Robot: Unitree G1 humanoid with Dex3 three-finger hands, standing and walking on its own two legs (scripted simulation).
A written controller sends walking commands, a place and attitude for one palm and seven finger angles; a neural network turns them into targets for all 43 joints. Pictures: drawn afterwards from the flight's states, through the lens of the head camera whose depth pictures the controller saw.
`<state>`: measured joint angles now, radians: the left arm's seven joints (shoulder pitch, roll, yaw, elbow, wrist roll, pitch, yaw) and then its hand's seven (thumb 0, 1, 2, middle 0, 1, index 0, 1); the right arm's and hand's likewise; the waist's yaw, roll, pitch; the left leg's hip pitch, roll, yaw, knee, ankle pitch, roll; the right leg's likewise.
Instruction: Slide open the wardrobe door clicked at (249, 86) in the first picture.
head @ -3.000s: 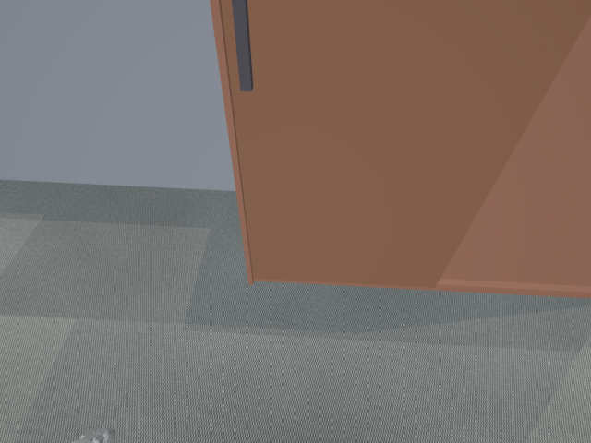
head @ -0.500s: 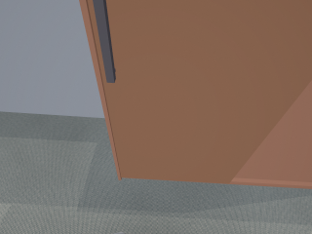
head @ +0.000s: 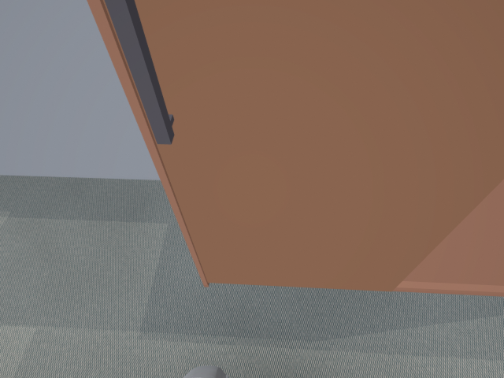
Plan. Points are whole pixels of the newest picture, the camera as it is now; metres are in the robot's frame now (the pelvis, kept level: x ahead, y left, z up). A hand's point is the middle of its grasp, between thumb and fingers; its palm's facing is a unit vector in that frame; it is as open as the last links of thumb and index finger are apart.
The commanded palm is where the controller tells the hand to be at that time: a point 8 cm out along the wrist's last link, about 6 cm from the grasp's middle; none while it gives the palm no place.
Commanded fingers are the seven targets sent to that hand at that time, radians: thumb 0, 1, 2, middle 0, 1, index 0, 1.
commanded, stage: come to a stop and stand still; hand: left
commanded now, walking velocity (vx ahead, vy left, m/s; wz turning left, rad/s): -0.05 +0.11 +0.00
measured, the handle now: (141, 46) +0.49 +0.19 +0.26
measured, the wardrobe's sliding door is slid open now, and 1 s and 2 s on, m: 0.00 0.00 0.00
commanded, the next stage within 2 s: look again from close up in 1.06 s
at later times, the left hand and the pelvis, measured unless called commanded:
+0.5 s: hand out of the picture -0.03 +0.21 -0.17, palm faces +0.04 -0.98 -0.20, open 7.4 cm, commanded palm none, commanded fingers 0.00 0.90 0.90 -0.20 -0.30 -0.20 -0.30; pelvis -0.05 +0.03 +0.01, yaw -1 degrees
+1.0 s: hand out of the picture -0.09 +0.19 -0.17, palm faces +0.02 -0.99 -0.17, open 7.4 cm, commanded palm none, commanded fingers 0.00 0.90 0.90 -0.20 -0.30 -0.20 -0.30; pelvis -0.07 +0.03 +0.01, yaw +0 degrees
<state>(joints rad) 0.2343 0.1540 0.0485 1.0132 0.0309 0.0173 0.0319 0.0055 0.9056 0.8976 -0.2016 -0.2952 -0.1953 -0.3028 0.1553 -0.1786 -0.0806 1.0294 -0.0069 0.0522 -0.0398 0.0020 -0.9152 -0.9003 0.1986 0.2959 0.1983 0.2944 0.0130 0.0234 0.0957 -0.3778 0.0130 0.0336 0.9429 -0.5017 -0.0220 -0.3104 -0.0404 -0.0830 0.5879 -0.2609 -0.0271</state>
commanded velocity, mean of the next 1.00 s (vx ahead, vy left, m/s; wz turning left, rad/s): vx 0.00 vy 0.01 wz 0.00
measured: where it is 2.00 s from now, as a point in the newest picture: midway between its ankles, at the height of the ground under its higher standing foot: outside the picture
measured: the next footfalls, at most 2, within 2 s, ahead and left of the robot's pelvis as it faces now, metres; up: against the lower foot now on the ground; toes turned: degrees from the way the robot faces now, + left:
left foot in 0.20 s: -0.01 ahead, +0.14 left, +0.00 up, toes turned +3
right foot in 0.44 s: -0.01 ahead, -0.10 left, +0.00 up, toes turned -2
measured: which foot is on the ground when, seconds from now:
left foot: up 0.00-0.18, down 0.20-1.00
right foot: down 0.00-0.22, up 0.24-0.42, down 0.44-1.00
